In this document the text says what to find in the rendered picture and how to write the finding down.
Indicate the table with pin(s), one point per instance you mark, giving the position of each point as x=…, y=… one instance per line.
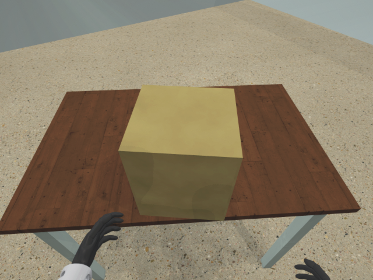
x=76, y=174

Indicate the carton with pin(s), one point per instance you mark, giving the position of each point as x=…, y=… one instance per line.
x=182, y=152

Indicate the left robot forearm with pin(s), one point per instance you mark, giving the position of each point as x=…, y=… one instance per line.
x=76, y=272

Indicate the robot right hand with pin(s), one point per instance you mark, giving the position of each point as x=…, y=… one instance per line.
x=312, y=267

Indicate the robot left hand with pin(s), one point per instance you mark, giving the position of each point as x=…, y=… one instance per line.
x=95, y=238

